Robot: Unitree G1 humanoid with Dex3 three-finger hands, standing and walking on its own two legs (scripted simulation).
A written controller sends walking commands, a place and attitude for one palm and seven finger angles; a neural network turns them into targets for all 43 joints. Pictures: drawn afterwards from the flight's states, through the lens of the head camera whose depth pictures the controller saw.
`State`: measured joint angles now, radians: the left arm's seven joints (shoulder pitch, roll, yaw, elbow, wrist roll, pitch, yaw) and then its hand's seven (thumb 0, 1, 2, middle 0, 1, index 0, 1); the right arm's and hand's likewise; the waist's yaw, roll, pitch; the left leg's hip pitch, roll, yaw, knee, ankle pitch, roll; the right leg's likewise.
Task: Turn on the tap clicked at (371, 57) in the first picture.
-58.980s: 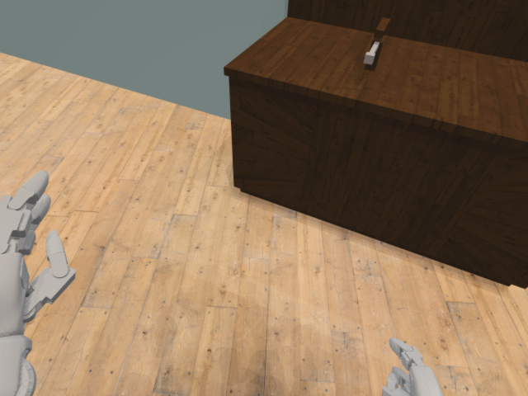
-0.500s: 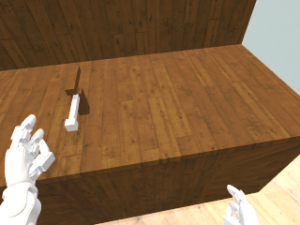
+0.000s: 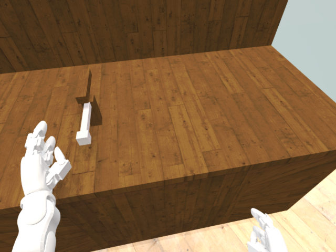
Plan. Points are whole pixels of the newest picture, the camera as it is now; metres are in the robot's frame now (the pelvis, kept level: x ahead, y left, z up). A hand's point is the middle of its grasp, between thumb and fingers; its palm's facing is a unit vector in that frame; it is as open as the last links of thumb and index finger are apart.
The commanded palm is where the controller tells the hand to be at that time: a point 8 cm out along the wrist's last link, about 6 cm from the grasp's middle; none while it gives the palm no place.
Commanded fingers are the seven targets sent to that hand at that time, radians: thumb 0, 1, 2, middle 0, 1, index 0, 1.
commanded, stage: reach beside the lever's end, fingers flat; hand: left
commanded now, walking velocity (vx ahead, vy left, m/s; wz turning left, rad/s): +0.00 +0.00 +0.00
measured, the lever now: (83, 137) +0.36 +0.26 +0.07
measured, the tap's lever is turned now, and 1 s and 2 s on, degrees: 0 0 12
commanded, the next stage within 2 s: push the lever round in 0.92 s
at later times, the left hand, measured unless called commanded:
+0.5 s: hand (71, 149) +0.32 +0.27 +0.07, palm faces +0.48 -0.87 -0.09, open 7.8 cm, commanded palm +0.29 +0.31 +0.07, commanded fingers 0.00 0.90 0.90 -0.15 -0.15 -0.15 -0.15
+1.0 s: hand (70, 151) +0.33 +0.28 +0.06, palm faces +0.48 -0.87 -0.08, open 7.8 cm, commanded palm +0.28 +0.31 +0.06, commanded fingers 0.00 0.90 0.90 -0.15 -0.15 -0.15 -0.15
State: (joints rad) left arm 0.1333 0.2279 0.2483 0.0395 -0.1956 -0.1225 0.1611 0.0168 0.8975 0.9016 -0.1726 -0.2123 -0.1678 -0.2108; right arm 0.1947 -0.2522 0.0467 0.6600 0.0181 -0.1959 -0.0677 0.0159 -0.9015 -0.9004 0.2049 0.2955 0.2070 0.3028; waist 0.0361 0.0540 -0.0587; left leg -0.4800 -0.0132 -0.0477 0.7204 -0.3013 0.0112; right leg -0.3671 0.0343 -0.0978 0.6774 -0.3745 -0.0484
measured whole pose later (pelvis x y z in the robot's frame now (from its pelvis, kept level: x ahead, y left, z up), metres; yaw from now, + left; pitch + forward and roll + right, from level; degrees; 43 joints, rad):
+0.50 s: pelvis +0.00 +0.00 -0.01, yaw -1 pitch +6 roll -2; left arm -0.10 0.27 0.32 0.36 -0.17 -0.20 0.16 0.02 0.90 0.90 -0.15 -0.16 -0.15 -0.15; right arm 0.22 -0.27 0.03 0.68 0.02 -0.14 -0.06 0.01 -0.90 -0.90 0.20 0.30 0.21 0.30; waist 0.00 0.05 -0.06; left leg -0.57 -0.01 -0.04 0.77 -0.31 0.02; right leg -0.45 0.04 -0.09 0.71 -0.38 -0.04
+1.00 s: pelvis +0.00 +0.01 -0.01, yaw -1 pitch +8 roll -2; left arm -0.08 0.26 0.33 0.36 -0.17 -0.24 0.15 0.02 0.90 0.90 -0.15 -0.15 -0.15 -0.15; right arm 0.23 -0.26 0.02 0.66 0.01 -0.11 -0.05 0.01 -0.90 -0.90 0.20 0.30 0.21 0.30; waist 0.00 0.05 -0.08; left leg -0.60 0.00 -0.04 0.80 -0.34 0.03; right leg -0.48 0.04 -0.09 0.73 -0.39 -0.04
